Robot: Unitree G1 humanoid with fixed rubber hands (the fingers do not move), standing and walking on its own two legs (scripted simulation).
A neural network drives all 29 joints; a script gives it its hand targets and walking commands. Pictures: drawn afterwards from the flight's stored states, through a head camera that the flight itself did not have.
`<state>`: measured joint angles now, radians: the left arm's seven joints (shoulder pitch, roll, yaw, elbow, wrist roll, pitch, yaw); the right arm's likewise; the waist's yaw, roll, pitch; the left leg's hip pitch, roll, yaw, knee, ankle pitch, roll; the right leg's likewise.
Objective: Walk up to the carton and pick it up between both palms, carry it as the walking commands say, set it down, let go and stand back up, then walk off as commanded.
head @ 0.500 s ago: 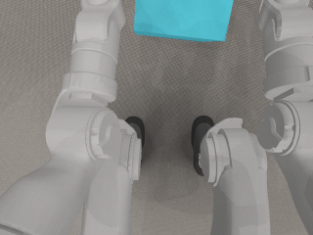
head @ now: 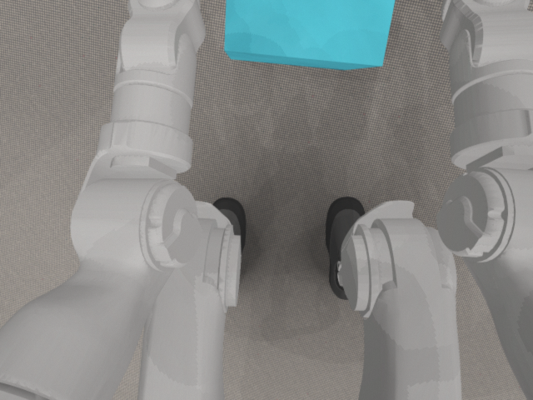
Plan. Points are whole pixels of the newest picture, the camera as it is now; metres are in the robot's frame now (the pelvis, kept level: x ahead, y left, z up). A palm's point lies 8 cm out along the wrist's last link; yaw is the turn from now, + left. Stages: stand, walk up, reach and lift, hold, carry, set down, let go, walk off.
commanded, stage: set down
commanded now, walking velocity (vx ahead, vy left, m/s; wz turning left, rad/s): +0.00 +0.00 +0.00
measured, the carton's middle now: out of the picture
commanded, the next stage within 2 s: none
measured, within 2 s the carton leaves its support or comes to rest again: rests again in 0.82 s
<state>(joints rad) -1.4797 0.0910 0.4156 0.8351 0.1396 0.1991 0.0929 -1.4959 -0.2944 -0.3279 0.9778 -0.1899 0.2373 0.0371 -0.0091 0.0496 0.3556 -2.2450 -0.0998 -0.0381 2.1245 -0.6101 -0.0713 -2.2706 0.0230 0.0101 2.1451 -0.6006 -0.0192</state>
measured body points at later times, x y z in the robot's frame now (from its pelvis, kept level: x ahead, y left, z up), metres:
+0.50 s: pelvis +0.00 +0.00 -0.01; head +0.39 -0.04 +0.21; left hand +0.58 +0.10 -0.19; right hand +0.55 -0.19 -0.21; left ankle +0.10 +0.13 -0.35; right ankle +0.10 -0.11 -0.35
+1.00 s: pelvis +0.00 +0.00 -0.01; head +0.39 -0.04 +0.20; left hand +0.57 +0.11 -0.20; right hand +0.55 -0.19 -0.23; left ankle +0.10 +0.13 -0.35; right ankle +0.10 -0.11 -0.35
